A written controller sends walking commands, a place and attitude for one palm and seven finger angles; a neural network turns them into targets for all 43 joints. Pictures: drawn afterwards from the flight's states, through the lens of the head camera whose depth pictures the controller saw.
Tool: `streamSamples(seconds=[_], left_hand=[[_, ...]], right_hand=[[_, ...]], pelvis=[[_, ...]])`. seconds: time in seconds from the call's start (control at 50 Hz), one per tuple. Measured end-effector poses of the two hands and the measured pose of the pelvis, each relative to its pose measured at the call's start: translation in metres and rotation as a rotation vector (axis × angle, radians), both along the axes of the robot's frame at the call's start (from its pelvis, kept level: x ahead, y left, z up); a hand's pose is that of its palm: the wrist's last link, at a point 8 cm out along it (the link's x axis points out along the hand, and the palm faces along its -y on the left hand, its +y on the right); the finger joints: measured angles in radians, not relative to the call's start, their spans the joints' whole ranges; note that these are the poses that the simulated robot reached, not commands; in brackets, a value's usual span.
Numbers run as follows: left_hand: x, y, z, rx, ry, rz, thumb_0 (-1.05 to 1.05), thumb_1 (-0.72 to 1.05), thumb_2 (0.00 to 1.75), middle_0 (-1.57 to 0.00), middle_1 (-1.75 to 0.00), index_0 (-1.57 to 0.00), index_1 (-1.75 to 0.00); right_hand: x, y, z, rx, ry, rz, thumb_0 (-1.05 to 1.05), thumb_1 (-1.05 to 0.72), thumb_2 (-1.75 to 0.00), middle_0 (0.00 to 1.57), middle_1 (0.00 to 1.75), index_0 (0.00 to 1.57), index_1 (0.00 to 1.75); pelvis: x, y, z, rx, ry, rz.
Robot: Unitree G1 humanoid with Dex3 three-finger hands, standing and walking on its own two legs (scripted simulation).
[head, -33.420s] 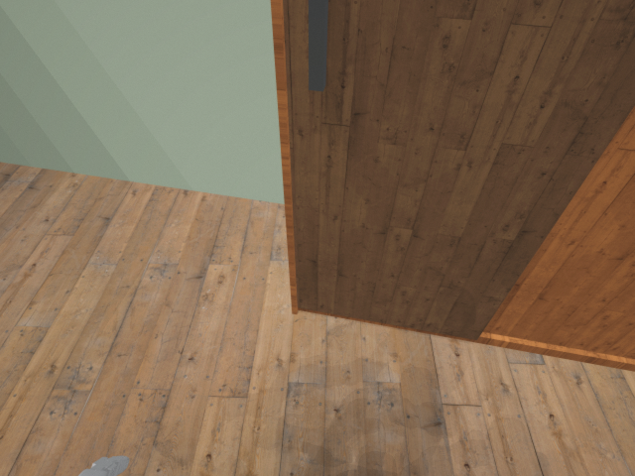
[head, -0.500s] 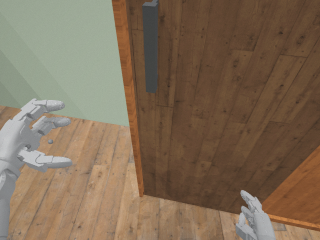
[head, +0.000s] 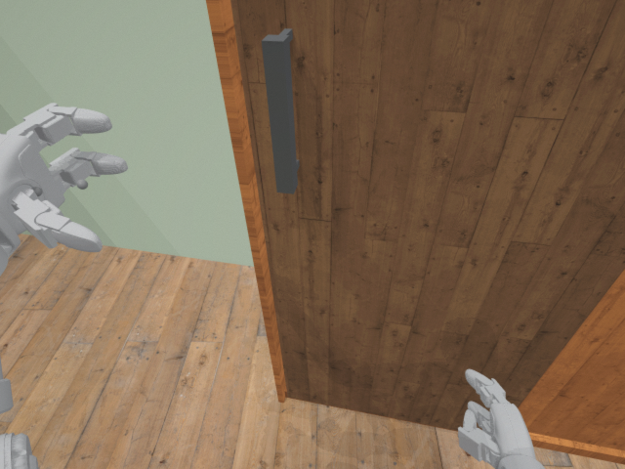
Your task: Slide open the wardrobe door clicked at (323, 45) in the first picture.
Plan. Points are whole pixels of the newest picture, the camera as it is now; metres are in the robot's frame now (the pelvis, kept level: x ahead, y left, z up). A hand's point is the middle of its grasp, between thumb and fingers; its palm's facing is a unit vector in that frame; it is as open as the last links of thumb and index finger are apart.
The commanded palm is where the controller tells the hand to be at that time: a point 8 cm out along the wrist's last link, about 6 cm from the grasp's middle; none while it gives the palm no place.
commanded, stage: raise the hand with hooked fingers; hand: left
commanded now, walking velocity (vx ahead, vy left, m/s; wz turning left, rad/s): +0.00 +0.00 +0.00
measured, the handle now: (286, 115) +0.50 +0.11 +0.25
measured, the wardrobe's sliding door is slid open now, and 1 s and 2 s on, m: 0.01 0.01 0.01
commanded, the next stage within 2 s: move the hooked fingers beside the handle in 0.48 s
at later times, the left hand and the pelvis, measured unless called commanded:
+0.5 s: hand (79, 184) +0.29 +0.29 +0.26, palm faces +0.05 -0.99 -0.09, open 14.0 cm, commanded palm +0.24 +0.33 +0.28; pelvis +0.00 +0.01 +0.00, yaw +0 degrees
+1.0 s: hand (120, 171) +0.32 +0.26 +0.26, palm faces +0.00 -1.00 -0.07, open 14.0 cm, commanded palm +0.28 +0.30 +0.27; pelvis +0.01 +0.01 +0.00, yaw -1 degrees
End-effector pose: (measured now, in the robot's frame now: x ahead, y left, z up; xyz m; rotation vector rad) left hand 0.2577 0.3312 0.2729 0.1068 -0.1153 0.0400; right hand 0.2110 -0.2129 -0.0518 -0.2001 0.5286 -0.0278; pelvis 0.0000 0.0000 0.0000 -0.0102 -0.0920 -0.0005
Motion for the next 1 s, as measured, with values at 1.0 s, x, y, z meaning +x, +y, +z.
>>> streamSamples(seconds=[1.0], left_hand=[[0.038, -0.018, -0.007, -0.039, 0.039, -0.043, -0.01, -0.51, 0.30, -0.30, -1.20, -0.30, -1.20]], right_hand=[[0.006, 0.000, 0.002, 0.005, 0.018, -0.032, 0.02, -0.91, -0.89, 0.20, 0.30, 0.20, 0.30]], pelvis=[[0.013, 0.005, 0.000, 0.005, 0.020, -0.013]])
